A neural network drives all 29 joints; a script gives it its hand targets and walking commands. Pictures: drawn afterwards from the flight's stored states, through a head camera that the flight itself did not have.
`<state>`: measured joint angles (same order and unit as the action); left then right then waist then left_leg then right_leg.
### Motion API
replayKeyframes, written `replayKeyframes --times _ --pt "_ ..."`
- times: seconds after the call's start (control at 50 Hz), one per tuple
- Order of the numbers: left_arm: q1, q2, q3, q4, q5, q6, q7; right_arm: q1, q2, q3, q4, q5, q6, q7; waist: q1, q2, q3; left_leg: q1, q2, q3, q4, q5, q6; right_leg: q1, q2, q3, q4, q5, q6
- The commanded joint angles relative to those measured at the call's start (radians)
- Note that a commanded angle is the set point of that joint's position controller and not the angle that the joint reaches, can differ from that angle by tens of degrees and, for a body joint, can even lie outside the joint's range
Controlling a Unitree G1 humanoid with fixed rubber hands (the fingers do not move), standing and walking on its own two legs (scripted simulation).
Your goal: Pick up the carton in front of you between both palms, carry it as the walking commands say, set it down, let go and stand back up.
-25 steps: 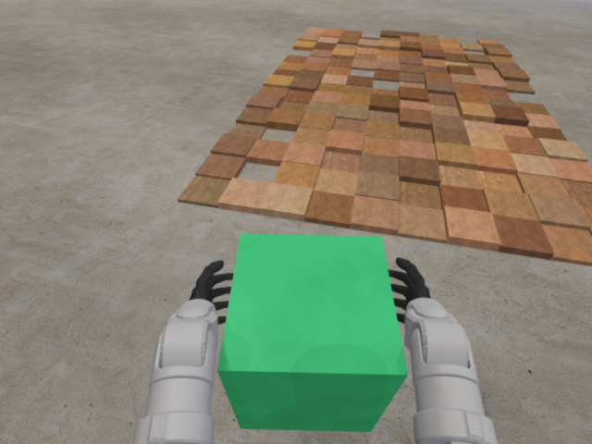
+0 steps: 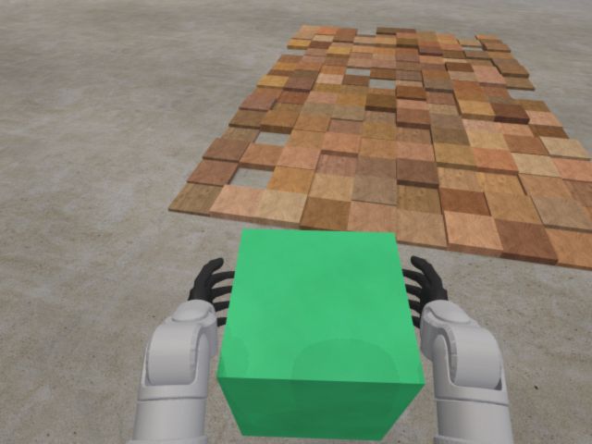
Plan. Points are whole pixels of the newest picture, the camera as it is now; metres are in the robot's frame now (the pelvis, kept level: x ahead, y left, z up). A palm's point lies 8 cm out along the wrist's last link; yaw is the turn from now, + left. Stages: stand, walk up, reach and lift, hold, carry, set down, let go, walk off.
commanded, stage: carry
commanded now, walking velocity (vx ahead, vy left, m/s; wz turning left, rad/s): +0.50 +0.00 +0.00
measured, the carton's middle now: (314, 339) +0.28 -0.01 +0.00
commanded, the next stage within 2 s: none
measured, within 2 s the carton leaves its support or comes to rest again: neither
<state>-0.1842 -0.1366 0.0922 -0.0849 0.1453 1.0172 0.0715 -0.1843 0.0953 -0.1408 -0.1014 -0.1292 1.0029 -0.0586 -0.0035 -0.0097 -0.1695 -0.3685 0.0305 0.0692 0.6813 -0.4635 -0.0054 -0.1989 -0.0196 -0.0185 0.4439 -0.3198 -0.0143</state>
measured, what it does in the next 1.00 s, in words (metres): walks ahead: left foot, then right foot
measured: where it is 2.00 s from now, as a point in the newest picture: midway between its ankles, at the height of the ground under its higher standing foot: (318, 240)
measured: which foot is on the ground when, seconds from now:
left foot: up 0.00-0.08, down 0.10-0.48, up 0.50-0.92, down 0.94-1.00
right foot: down 0.00-0.12, up 0.14-0.44, down 0.46-0.94, up 0.96-1.00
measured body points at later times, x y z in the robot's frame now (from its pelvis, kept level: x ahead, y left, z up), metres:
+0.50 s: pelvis +0.27 -0.04 -0.02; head +0.26 -0.05 +0.43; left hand +0.56 +0.09 +0.07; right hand +0.55 -0.21 +0.07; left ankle +0.09 +0.10 -0.72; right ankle +0.37 -0.13 -0.74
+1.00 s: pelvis +0.61 -0.03 -0.02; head +0.61 -0.02 +0.43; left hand +0.90 +0.11 +0.05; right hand +0.88 -0.20 +0.06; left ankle +0.71 +0.04 -0.74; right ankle +0.39 -0.12 -0.69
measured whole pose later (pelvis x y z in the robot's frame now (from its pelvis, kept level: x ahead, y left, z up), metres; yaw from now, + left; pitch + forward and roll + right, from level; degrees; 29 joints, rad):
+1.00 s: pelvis +0.61 -0.03 -0.02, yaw -4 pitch +3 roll +2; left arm -0.15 -0.13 0.12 -0.37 0.11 1.24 0.08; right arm -0.18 0.14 -0.10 -0.33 -0.11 1.20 -0.09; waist -0.02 -0.04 -0.07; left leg -0.48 0.03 0.27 0.58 -0.15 0.10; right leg -0.08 -0.11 -0.12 0.82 -0.49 0.02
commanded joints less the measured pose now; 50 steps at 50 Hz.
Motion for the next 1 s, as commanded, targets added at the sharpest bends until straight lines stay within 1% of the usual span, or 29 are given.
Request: replayKeyframes --times 0.0,0.04,0.08,0.1,0.12,0.14,0.16,0.18,0.2,0.24,0.28,0.36,0.4,0.44,0.46,0.48,0.5,0.54,0.56,0.58,0.64,0.72,0.84,0.88,0.9,0.92,0.94,0.96,0.98 --pt "-0.534 -0.828 -0.679 -0.228 -0.381 0.048 -0.212 -0.516 0.928 0.769 -0.116 0.423 0.067 0.234 0.032 -0.144 -0.126 -0.238 -0.028 0.071 -0.084 0.044 0.002 0.308 -0.248 0.270 -0.169 0.252 -0.135" --pt "-0.492 -0.844 -0.696 -0.273 -0.399 0.088 -0.213 -0.459 0.933 0.766 -0.160 0.428 0.100 0.226 0.024 -0.159 -0.153 -0.073 -0.055 0.128 -0.220 0.159 -0.002 0.237 -0.199 0.151 -0.134 0.235 -0.106" --pt "-0.429 -0.854 -0.704 -0.298 -0.414 0.123 -0.221 -0.396 0.928 0.750 -0.190 0.416 0.134 0.218 0.009 -0.086 -0.194 0.312 -0.041 0.135 -0.335 0.284 0.007 -0.013 -0.145 0.027 0.001 0.186 -0.064" --pt "-0.408 -0.849 -0.701 -0.306 -0.419 0.140 -0.226 -0.352 0.913 0.742 -0.198 0.402 0.150 0.213 -0.007 0.016 -0.237 0.534 0.080 -0.013 -0.369 0.194 0.037 -0.193 -0.104 -0.039 0.171 0.123 -0.030" --pt "-0.426 -0.839 -0.708 -0.335 -0.431 0.160 -0.235 -0.307 0.889 0.732 -0.198 0.374 0.158 0.207 -0.023 0.268 -0.237 0.662 0.330 -0.400 -0.444 0.079 0.151 -0.448 -0.026 -0.123 0.432 -0.064 0.009" --pt "-0.451 -0.828 -0.712 -0.339 -0.440 0.177 -0.243 -0.309 0.917 0.727 -0.192 0.370 0.168 0.204 -0.026 0.278 -0.171 0.657 0.435 -0.573 -0.460 0.131 0.254 -0.613 -0.008 -0.075 0.541 -0.212 -0.001" --pt "-0.487 -0.838 -0.716 -0.348 -0.458 0.185 -0.250 -0.353 0.928 0.729 -0.235 0.378 0.178 0.201 -0.025 0.181 -0.130 0.608 0.445 -0.541 -0.445 0.222 0.273 -0.659 -0.060 -0.023 0.631 -0.224 -0.016" --pt "-0.509 -0.844 -0.716 -0.350 -0.474 0.191 -0.254 -0.399 0.931 0.730 -0.264 0.390 0.189 0.199 -0.024 0.102 -0.123 0.567 0.416 -0.466 -0.448 0.267 0.248 -0.657 -0.089 -0.014 0.655 -0.193 -0.015" --pt "-0.521 -0.851 -0.716 -0.352 -0.484 0.196 -0.253 -0.437 0.929 0.735 -0.288 0.404 0.197 0.197 -0.022 0.054 -0.124 0.524 0.388 -0.388 -0.480 0.203 0.214 -0.632 -0.108 -0.013 0.604 -0.144 -0.009" --pt "-0.520 -0.856 -0.705 -0.349 -0.485 0.202 -0.243 -0.478 0.924 0.743 -0.311 0.433 0.212 0.199 -0.020 0.082 -0.096 0.452 0.318 -0.226 -0.531 0.214 0.162 -0.549 -0.103 -0.058 0.451 -0.037 0.012" --pt "-0.492 -0.849 -0.689 -0.332 -0.467 0.209 -0.228 -0.471 0.913 0.747 -0.293 0.450 0.226 0.205 -0.015 0.115 -0.090 0.414 0.266 -0.112 -0.527 0.300 0.142 -0.464 -0.077 -0.105 0.312 0.035 0.028" --pt "-0.451 -0.831 -0.663 -0.303 -0.429 0.223 -0.211 -0.436 0.888 0.737 -0.254 0.455 0.243 0.218 -0.017 0.169 -0.062 0.362 0.218 0.021 -0.472 0.444 0.108 -0.308 -0.032 -0.192 0.116 0.178 0.025" --pt "-0.451 -0.833 -0.657 -0.298 -0.423 0.226 -0.211 -0.445 0.886 0.735 -0.250 0.452 0.248 0.221 -0.003 0.159 -0.068 0.299 0.202 0.078 -0.379 0.488 0.079 -0.139 -0.004 -0.239 0.045 0.240 0.011" --pt "-0.445 -0.836 -0.650 -0.285 -0.419 0.227 -0.214 -0.445 0.880 0.735 -0.254 0.445 0.251 0.223 0.015 0.094 -0.152 0.157 0.138 0.166 -0.092 0.573 0.032 0.188 0.018 -0.262 0.037 0.133 -0.008" --pt "-0.433 -0.826 -0.639 -0.275 -0.408 0.227 -0.215 -0.465 0.869 0.735 -0.259 0.444 0.255 0.225 0.040 -0.062 -0.209 -0.006 0.084 0.168 0.169 0.378 -0.016 0.341 -0.183 0.048 -0.082 -0.070 -0.056" --pt "-0.446 -0.827 -0.635 -0.253 -0.400 0.220 -0.218 -0.494 0.891 0.746 -0.276 0.451 0.262 0.226 0.040 -0.302 -0.241 -0.285 -0.036 0.110 0.440 0.004 -0.047 0.498 -0.431 0.505 -0.230 -0.157 -0.190" --pt "-0.446 -0.860 -0.643 -0.265 -0.413 0.216 -0.218 -0.494 0.898 0.743 -0.261 0.450 0.258 0.230 0.029 -0.231 -0.223 -0.358 0.021 -0.016 0.563 -0.022 -0.006 0.459 -0.448 0.533 -0.253 -0.046 -0.212" --pt "-0.485 -0.929 -0.667 -0.316 -0.431 0.198 -0.222 -0.509 0.955 0.748 -0.279 0.461 0.236 0.236 0.024 -0.070 -0.223 -0.361 0.099 -0.058 0.580 0.069 0.030 0.375 -0.387 0.344 -0.205 0.161 -0.174" --pt "-0.505 -0.955 -0.682 -0.342 -0.440 0.187 -0.224 -0.498 0.974 0.752 -0.287 0.455 0.224 0.235 0.019 -0.024 -0.213 -0.335 0.121 -0.066 0.518 0.131 0.031 0.326 -0.363 0.259 -0.215 0.220 -0.143" --pt "-0.509 -0.968 -0.695 -0.358 -0.447 0.177 -0.227 -0.483 0.981 0.761 -0.300 0.445 0.212 0.231 0.017 -0.037 -0.218 -0.297 0.125 -0.060 0.458 0.171 0.028 0.298 -0.341 0.181 -0.225 0.240 -0.118" --pt "-0.491 -0.952 -0.717 -0.391 -0.470 0.166 -0.236 -0.426 0.999 0.768 -0.300 0.419 0.186 0.215 0.019 -0.087 -0.208 -0.280 0.094 -0.003 0.314 0.221 0.015 0.295 -0.292 0.055 -0.247 0.296 -0.110" --pt "-0.436 -0.895 -0.716 -0.391 -0.471 0.172 -0.251 -0.359 0.963 0.762 -0.301 0.381 0.182 0.197 0.021 -0.111 -0.138 -0.325 0.067 0.067 0.090 0.314 0.002 0.340 -0.249 -0.044 -0.245 0.429 -0.116" --pt "-0.384 -0.842 -0.688 -0.359 -0.438 0.197 -0.250 -0.352 0.919 0.757 -0.299 0.393 0.212 0.209 0.024 -0.143 -0.021 -0.211 0.024 0.157 -0.159 0.440 0.035 0.329 -0.218 -0.142 -0.224 0.571 -0.079" --pt "-0.396 -0.832 -0.686 -0.355 -0.432 0.202 -0.247 -0.368 0.909 0.754 -0.297 0.406 0.220 0.216 0.017 -0.160 -0.036 -0.074 -0.004 0.188 -0.187 0.423 0.050 0.313 -0.213 -0.183 -0.122 0.707 -0.056" --pt "-0.403 -0.828 -0.686 -0.357 -0.431 0.204 -0.245 -0.364 0.908 0.748 -0.287 0.408 0.222 0.219 0.002 -0.141 -0.075 0.071 -0.044 0.228 -0.225 0.390 0.053 0.271 -0.185 -0.228 0.007 0.743 -0.036" --pt "-0.421 -0.823 -0.688 -0.370 -0.432 0.206 -0.243 -0.370 0.901 0.740 -0.282 0.412 0.222 0.222 -0.016 -0.090 -0.135 0.272 -0.047 0.221 -0.214 0.323 0.056 0.162 -0.152 -0.240 0.180 0.671 -0.017" --pt "-0.455 -0.810 -0.690 -0.386 -0.435 0.210 -0.241 -0.376 0.894 0.734 -0.288 0.415 0.223 0.225 -0.037 0.039 -0.193 0.451 0.152 -0.071 -0.294 0.136 0.096 -0.029 -0.117 -0.223 0.417 0.405 0.012" --pt "-0.490 -0.818 -0.704 -0.427 -0.449 0.216 -0.237 -0.404 0.895 0.733 -0.279 0.418 0.213 0.229 -0.029 0.309 -0.266 0.666 0.396 -0.530 -0.413 0.047 0.245 -0.347 0.021 -0.162 0.715 -0.007 0.048" --pt "-0.518 -0.820 -0.707 -0.432 -0.449 0.213 -0.235 -0.410 0.922 0.736 -0.292 0.436 0.212 0.228 -0.027 0.287 -0.246 0.647 0.401 -0.577 -0.469 0.216 0.256 -0.450 0.015 -0.041 0.857 -0.150 0.022"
